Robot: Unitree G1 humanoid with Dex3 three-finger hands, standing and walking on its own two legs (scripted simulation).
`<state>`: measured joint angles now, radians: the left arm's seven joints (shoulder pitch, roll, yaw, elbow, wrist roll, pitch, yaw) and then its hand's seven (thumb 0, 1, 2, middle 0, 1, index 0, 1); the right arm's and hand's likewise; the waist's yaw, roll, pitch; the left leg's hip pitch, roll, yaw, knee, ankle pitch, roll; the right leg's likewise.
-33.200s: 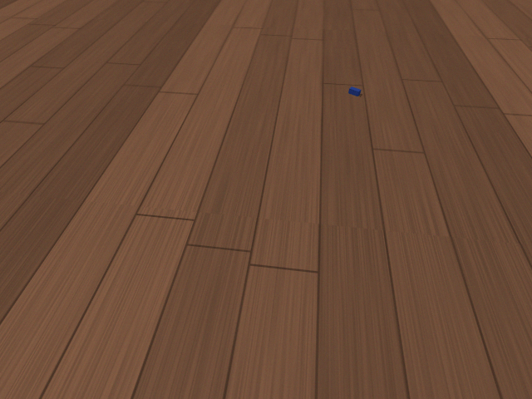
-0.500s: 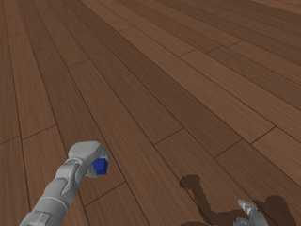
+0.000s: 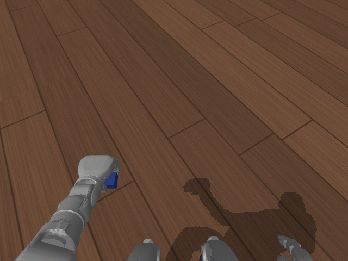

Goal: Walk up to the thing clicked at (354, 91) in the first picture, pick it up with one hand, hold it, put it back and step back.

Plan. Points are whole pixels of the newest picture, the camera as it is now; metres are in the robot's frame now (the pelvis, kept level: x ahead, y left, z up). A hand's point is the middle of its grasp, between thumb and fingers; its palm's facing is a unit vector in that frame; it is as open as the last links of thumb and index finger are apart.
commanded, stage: crouch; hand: left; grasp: from above
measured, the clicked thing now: (102, 180) +0.34 +0.23 -0.13
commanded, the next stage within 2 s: lower in 1.40 s
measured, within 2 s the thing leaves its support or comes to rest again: neither
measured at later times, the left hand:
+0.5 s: hand (117, 197) +0.35 +0.24 -0.34, palm faces -0.45 +0.02 -0.89, open 6.7 cm
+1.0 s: hand (122, 202) +0.36 +0.25 -0.48, palm faces -0.45 -0.01 -0.89, open 6.7 cm
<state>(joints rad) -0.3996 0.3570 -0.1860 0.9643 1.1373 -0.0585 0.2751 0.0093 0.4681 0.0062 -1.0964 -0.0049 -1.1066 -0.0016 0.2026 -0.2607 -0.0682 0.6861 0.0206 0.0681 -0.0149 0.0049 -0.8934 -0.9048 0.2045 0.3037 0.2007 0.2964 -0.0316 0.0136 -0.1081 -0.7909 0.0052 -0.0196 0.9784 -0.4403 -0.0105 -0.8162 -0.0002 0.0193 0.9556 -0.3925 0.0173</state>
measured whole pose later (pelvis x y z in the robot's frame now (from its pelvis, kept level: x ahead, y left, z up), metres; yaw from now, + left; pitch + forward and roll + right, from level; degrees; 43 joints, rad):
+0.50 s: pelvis -0.05 +0.01 -0.20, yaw +0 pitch +34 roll -3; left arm -0.67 0.44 -0.06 1.19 1.19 -0.11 0.37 0.01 0.47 0.06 -1.05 -0.07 -1.06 -0.06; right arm 0.20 -0.24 -0.06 0.75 -0.05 -0.04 0.02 0.00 -0.89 -0.90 0.21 0.30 0.20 0.30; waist -0.13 0.05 -0.21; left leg -1.77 -0.03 -0.04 1.82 -0.65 0.01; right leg -1.77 -0.01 0.01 1.76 -0.59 0.04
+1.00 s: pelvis -0.06 +0.01 -0.31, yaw -1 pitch +37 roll -5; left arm -0.78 0.55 0.03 1.29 1.25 -0.18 0.43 0.01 0.48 0.03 -1.06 -0.06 -1.08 -0.04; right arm 0.14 -0.26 -0.04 0.76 -0.11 -0.07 0.11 0.00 -0.90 -0.90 0.21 0.30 0.20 0.30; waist -0.16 0.02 -0.14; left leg -2.10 -0.04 -0.08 2.17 -0.71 -0.01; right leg -2.09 -0.01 -0.02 2.09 -0.64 0.03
